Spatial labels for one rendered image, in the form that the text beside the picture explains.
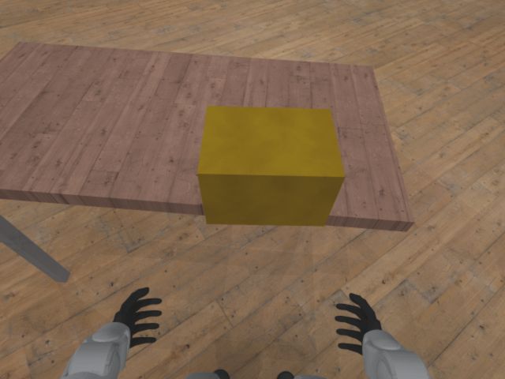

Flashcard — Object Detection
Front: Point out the right robot forearm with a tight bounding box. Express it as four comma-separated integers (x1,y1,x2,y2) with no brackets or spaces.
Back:
362,330,432,379

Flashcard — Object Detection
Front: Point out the left robot hand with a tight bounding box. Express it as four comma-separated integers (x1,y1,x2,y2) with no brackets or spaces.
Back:
113,287,162,348

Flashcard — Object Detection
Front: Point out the left robot forearm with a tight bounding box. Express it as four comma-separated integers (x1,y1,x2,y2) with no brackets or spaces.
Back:
60,322,130,379

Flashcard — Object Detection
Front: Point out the table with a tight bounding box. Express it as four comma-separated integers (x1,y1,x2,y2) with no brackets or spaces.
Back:
0,42,415,283

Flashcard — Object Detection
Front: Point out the carton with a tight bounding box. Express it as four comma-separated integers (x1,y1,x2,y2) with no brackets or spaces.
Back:
197,106,345,227

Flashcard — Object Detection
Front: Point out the right robot hand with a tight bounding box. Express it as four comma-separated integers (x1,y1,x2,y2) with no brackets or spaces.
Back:
335,293,382,356

